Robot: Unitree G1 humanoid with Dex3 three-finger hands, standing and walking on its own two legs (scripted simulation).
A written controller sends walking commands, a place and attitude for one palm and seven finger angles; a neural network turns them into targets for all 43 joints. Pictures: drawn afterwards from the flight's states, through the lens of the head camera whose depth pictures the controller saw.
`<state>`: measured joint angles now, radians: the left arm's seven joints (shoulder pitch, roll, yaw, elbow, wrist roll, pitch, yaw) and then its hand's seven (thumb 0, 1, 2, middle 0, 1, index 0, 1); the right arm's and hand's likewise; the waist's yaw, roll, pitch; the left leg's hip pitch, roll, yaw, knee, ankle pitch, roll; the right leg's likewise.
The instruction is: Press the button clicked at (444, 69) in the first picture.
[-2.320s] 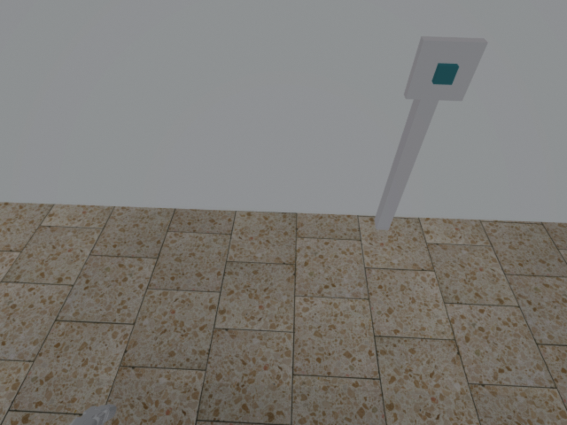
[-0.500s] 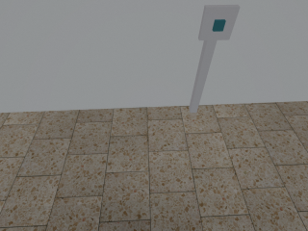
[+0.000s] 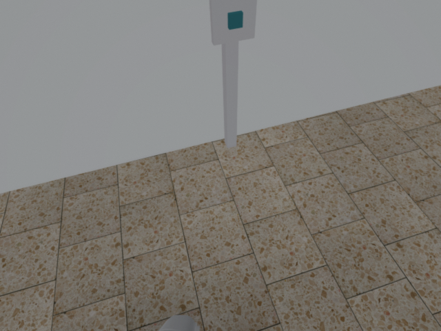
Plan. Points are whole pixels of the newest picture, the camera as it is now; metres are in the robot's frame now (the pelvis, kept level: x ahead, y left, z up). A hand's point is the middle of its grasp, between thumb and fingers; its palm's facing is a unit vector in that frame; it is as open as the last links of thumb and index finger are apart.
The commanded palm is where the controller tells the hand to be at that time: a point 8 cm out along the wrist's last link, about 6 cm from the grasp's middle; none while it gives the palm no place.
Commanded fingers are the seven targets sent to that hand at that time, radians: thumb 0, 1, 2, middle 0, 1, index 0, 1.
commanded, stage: walk to a spot facing it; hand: left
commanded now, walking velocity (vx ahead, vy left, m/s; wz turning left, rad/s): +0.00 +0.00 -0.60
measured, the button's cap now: (235, 19) +1.17 +0.05 +0.00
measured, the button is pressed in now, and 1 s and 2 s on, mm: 0 0 0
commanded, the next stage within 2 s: none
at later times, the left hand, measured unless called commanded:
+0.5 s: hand out of the picture +0.10 +0.29 -0.17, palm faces -0.25 -0.94 -0.22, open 7.4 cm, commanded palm none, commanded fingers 0.00 0.90 0.90 -0.20 -0.30 -0.20 -0.30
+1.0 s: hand (197, 301) +0.20 +0.08 -0.16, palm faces -0.57 -0.80 -0.22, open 7.4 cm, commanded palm none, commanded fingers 0.00 0.90 0.90 -0.20 -0.30 -0.20 -0.30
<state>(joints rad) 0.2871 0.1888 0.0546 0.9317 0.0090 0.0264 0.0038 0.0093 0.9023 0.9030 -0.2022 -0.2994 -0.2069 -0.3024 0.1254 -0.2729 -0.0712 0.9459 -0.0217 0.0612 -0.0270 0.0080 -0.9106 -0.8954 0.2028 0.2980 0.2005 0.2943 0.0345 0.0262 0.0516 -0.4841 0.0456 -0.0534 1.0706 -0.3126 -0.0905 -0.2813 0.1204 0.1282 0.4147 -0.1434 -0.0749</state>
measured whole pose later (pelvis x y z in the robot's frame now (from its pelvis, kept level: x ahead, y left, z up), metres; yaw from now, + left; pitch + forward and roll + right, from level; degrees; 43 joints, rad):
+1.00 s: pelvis +0.02 -0.03 +0.00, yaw -36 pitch +0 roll +0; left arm 0.24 0.18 0.05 0.96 0.01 -0.04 -0.01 0.01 0.91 0.90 -0.20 -0.30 -0.20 -0.30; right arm 0.33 -0.24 -0.07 1.02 -0.04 0.01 0.02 0.01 -0.91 -0.90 0.20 0.30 0.20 0.29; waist -0.04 0.04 0.00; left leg -0.51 0.16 0.09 1.12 -0.30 -0.07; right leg -0.13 0.02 -0.06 0.43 -0.30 -0.04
